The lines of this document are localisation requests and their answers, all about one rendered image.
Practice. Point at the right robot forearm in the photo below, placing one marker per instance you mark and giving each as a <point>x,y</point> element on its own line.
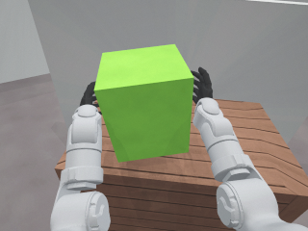
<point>229,163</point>

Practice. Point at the pedestal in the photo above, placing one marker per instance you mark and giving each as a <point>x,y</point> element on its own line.
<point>178,192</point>

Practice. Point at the left robot forearm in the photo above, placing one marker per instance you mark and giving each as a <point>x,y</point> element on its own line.
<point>82,169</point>

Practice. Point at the robot right upper arm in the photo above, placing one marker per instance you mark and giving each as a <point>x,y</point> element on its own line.
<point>249,205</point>

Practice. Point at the robot left upper arm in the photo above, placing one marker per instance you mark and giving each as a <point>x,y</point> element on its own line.
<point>83,211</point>

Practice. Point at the right robot hand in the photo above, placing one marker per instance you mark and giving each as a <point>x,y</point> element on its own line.
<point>204,85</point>

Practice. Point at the carton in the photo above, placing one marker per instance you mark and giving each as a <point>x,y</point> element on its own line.
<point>145,96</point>

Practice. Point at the left robot hand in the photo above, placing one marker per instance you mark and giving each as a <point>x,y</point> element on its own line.
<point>88,97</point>

